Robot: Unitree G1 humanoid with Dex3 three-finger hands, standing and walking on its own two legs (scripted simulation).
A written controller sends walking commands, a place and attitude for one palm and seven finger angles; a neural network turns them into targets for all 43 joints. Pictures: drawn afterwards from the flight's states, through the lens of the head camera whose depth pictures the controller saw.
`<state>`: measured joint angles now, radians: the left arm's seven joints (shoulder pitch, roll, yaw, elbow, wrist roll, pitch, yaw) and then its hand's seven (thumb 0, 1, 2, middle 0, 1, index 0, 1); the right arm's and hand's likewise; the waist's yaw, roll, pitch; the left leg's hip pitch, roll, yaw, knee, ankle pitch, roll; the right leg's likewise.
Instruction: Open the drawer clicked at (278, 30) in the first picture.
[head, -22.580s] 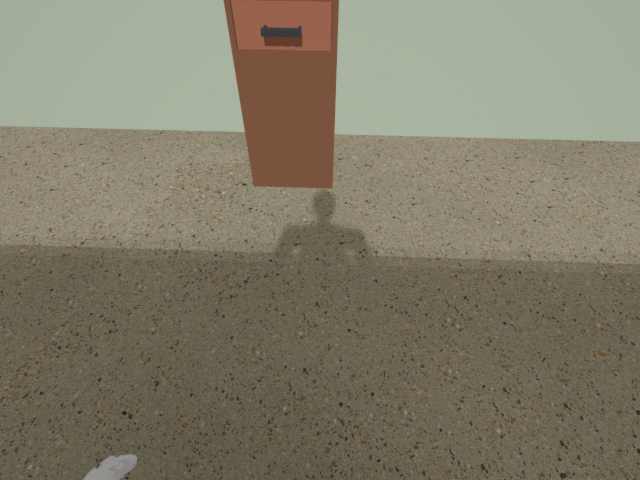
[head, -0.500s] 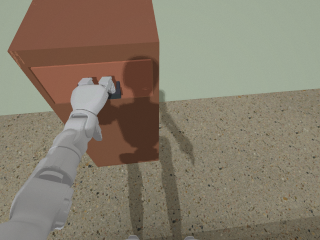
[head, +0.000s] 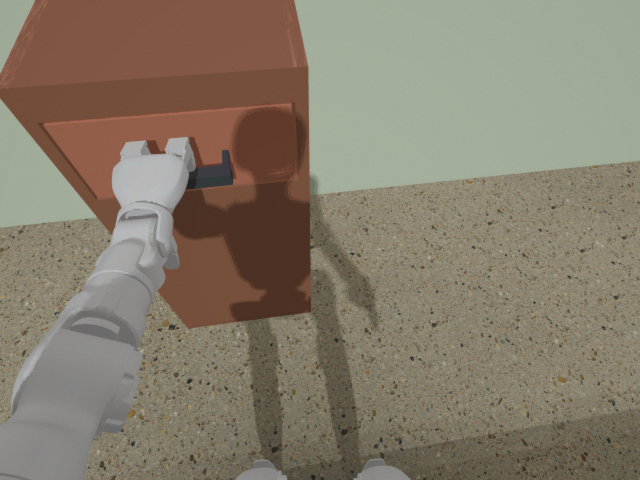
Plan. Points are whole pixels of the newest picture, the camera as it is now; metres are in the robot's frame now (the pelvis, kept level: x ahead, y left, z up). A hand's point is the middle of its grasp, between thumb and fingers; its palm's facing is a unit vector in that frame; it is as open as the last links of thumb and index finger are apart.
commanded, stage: lower the fingers behind the handle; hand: left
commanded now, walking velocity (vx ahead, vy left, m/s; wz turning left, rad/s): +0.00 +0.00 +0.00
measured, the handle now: (186, 169) +0.56 +0.19 +0.01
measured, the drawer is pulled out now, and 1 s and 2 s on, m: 0.00 0.00 0.00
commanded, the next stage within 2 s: lift the fingers back up to retry in 0.48 s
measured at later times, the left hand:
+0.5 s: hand (169, 207) +0.48 +0.20 +0.02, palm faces -0.03 +0.01 -1.00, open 14.1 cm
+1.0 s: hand (174, 196) +0.48 +0.18 +0.04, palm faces +0.00 -0.05 -1.00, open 13.9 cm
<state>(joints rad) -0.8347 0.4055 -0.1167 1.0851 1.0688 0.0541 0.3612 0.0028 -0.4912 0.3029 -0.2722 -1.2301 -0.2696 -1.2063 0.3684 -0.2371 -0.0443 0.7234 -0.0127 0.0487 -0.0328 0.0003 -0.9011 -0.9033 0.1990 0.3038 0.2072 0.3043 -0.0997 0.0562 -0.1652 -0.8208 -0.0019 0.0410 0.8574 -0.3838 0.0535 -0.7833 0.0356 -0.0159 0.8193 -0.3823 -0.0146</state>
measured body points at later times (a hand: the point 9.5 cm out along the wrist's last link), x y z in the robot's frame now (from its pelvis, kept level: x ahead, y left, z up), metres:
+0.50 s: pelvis -0.01 +0.00 -0.01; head +0.08 +0.00 +0.43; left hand +0.47 +0.19 +0.08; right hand +0.01 -0.26 -0.14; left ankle +0.01 +0.08 -0.69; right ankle +0.00 -0.11 -0.69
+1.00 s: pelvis +0.01 +0.00 +0.01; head +0.09 -0.01 +0.45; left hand +0.48 +0.18 +0.09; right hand +0.03 -0.26 -0.13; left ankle +0.01 +0.08 -0.69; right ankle +0.00 -0.11 -0.69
